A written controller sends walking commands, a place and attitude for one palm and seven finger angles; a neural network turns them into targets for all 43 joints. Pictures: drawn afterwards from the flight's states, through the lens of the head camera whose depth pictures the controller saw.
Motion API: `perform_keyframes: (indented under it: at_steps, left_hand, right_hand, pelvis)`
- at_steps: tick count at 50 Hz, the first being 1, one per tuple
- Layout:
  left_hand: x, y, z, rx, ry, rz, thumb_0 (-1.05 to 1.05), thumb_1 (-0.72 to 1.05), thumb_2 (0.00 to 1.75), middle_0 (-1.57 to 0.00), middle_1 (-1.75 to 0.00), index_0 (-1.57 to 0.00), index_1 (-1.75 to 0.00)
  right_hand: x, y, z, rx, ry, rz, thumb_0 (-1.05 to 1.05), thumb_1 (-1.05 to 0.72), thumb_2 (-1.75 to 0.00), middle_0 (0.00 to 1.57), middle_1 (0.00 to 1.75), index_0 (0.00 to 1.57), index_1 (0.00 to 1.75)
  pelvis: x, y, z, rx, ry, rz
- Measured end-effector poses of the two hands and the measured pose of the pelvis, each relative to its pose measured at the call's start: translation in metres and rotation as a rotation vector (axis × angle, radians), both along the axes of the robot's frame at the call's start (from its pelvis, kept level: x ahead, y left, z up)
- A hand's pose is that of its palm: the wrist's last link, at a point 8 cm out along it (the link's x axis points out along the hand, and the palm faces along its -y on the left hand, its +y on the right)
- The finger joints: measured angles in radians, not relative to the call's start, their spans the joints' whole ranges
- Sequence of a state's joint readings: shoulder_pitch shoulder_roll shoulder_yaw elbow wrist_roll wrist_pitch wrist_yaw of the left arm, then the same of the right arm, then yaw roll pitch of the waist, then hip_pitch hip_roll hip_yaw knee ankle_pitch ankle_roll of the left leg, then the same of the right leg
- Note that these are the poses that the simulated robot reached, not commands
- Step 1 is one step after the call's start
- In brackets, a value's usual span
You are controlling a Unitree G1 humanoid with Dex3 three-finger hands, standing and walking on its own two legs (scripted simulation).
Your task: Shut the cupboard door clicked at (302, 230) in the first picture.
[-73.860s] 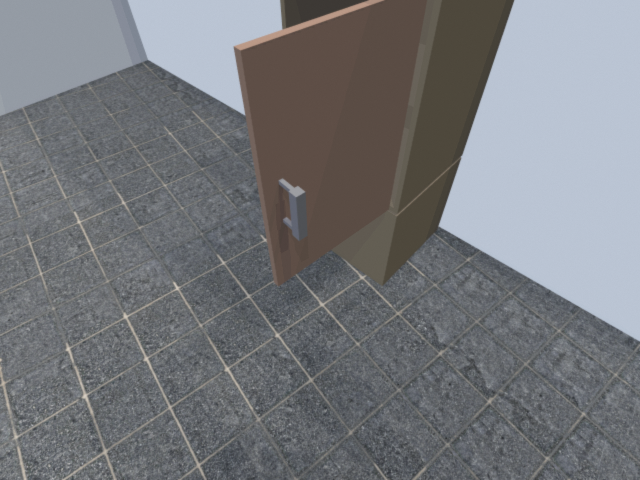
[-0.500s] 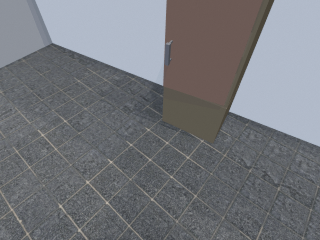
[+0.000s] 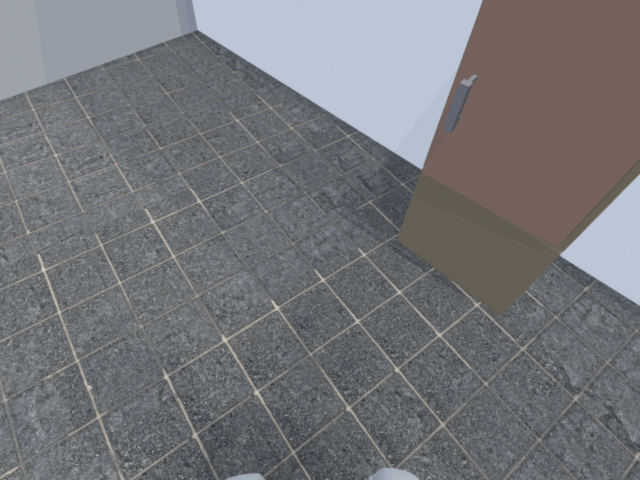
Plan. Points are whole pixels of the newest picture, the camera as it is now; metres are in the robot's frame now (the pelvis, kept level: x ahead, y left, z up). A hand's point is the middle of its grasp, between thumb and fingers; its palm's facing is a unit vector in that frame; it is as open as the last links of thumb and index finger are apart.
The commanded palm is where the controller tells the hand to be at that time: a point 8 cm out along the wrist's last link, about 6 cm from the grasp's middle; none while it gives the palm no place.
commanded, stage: walk to a spot facing it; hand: left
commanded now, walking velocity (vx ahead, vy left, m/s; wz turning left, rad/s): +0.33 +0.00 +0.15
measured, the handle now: (461, 103) +0.92 -0.33 -0.06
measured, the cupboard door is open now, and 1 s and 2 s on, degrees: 5 5 5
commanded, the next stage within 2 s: turn to face it in 0.16 s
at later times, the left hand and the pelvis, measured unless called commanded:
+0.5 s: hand (218, 416) +0.22 +0.15 -0.15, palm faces +0.08 -0.97 -0.24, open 7.2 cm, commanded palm none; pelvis +0.19 -0.04 +0.01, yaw +1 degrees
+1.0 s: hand (222, 297) +0.41 +0.17 -0.14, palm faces -0.24 -0.93 -0.27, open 7.4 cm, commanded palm none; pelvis +0.26 -0.02 +0.01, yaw -17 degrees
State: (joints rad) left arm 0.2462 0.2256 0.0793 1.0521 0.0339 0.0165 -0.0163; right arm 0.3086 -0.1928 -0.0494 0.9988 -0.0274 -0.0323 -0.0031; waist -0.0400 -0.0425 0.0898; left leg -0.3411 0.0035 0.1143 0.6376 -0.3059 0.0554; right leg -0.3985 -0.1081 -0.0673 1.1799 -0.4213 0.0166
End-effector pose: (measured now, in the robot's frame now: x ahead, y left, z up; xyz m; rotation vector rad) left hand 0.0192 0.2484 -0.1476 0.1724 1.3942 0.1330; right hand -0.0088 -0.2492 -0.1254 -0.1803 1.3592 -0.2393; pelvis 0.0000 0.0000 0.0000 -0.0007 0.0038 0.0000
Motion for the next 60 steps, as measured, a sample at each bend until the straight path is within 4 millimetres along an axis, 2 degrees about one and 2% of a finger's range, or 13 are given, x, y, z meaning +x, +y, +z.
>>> perform_keyframes:
  at_steps: [8, 12, 16, 18, 21, 28, 34, 38, 44, 48, 52, 55, 60]
  left_hand:
    - [0.128, -0.001, 0.039, 0.03, -0.247, 0.001, 0.01, 0.91, 0.89, -0.19, -0.3, -0.19, -0.3]
    - [0.178, -0.017, 0.042, 0.028, -0.283, -0.008, 0.01, 0.91, 0.9, -0.19, -0.3, -0.19, -0.3]
    - [0.215, -0.037, 0.031, 0.032, -0.291, -0.006, 0.01, 0.91, 0.89, -0.19, -0.3, -0.19, -0.3]
    - [0.219, -0.047, 0.026, 0.029, -0.272, 0.012, 0.01, 0.91, 0.89, -0.19, -0.3, -0.2, -0.3]
    - [0.21, -0.058, 0.024, 0.021, -0.197, 0.055, 0.0, 0.92, 0.89, -0.2, -0.3, -0.2, -0.3]
    - [0.186, -0.046, 0.024, 0.033, 0.01, 0.069, 0.0, 0.94, 0.89, -0.2, -0.3, -0.2, -0.3]
    - [0.202, -0.027, 0.009, -0.004, 0.07, 0.047, 0.01, 0.92, 0.89, -0.2, -0.3, -0.2, -0.3]
    - [0.244, -0.014, 0.007, -0.016, 0.027, -0.006, 0.01, 0.92, 0.89, -0.2, -0.3, -0.2, -0.3]
    - [0.326, -0.006, 0.026, 0.007, -0.104, -0.128, 0.01, 0.91, 0.89, -0.19, -0.3, -0.2, -0.3]
    - [0.376, -0.016, 0.036, 0.038, -0.162, -0.233, 0.01, 0.91, 0.89, -0.19, -0.3, -0.19, -0.3]
    - [0.418, -0.042, 0.044, 0.067, -0.219, -0.347, 0.01, 0.91, 0.9, -0.19, -0.3, -0.19, -0.3]
    - [0.44, -0.065, 0.045, 0.088, -0.272, -0.419, 0.01, 0.91, 0.89, -0.19, -0.3, -0.19, -0.3]
    - [0.444, -0.091, 0.051, 0.08, -0.26, -0.469, 0.01, 0.91, 0.89, -0.19, -0.3, -0.2, -0.3]
  right_hand:
    - [0.048, 0.026, 0.002, 0.086, 0.067, 0.035, 0.01, -0.91, -0.9, 0.2, 0.3, 0.2, 0.3]
    - [0.081, 0.027, -0.007, 0.126, 0.077, 0.026, 0.01, -0.9, -0.9, 0.2, 0.3, 0.2, 0.3]
    - [0.121, 0.016, -0.026, 0.154, 0.089, 0.019, 0.01, -0.9, -0.9, 0.2, 0.3, 0.21, 0.3]
    - [0.145, 0.008, -0.031, 0.15, 0.093, 0.025, 0.01, -0.9, -0.9, 0.2, 0.3, 0.2, 0.3]
    - [0.188, -0.004, -0.025, 0.121, 0.061, 0.046, 0.01, -0.91, -0.9, 0.2, 0.3, 0.2, 0.3]
    - [0.29, -0.016, 0.0, 0.054, -0.114, 0.065, 0.01, -0.91, -0.9, 0.19, 0.3, 0.2, 0.3]
    - [0.34, -0.006, 0.011, 0.003, -0.244, 0.046, 0.01, -0.91, -0.9, 0.19, 0.3, 0.2, 0.3]
    - [0.337, 0.003, 0.018, -0.015, -0.247, 0.027, 0.0, -0.91, -0.9, 0.2, 0.3, 0.2, 0.3]
    - [0.305, 0.002, 0.02, -0.009, -0.184, -0.065, 0.01, -0.9, -0.9, 0.2, 0.3, 0.2, 0.3]
    - [0.276, -0.007, 0.012, 0.004, -0.146, -0.159, 0.01, -0.9, -0.9, 0.2, 0.3, 0.21, 0.3]
    - [0.241, -0.024, -0.006, 0.024, -0.101, -0.259, 0.01, -0.9, -0.9, 0.2, 0.3, 0.21, 0.3]
    - [0.218, -0.04, -0.023, 0.033, -0.062, -0.324, 0.01, -0.9, -0.9, 0.2, 0.3, 0.2, 0.3]
    - [0.207, -0.054, -0.014, 0.011, -0.045, -0.384, 0.01, -0.91, -0.9, 0.2, 0.3, 0.2, 0.3]
  pelvis:
    - [0.061, -0.001, 0.018, 0.012, 0.01, 0.058]
    - [0.099, -0.011, 0.015, 0.024, 0.003, 0.062]
    - [0.143, -0.027, 0.001, 0.033, -0.006, 0.061]
    - [0.158, -0.031, -0.002, 0.013, -0.013, 0.06]
    - [0.175, -0.034, 0.004, 0.007, -0.016, 0.048]
    - [0.205, -0.032, 0.015, 0.003, 0.012, -0.02]
    - [0.228, -0.012, 0.007, -0.025, 0.011, -0.089]
    - [0.239, -0.003, 0.01, -0.022, 0.002, -0.139]
    - [0.249, -0.003, 0.019, -0.03, 0.007, -0.215]
    - [0.254, -0.009, 0.017, -0.021, 0.011, -0.275]
    - [0.258, -0.024, 0.009, -0.006, 0.012, -0.335]
    - [0.26, -0.035, -0.001, 0.003, 0.014, -0.373]
    - [0.263, -0.041, 0.008, 0.013, 0.007, -0.418]
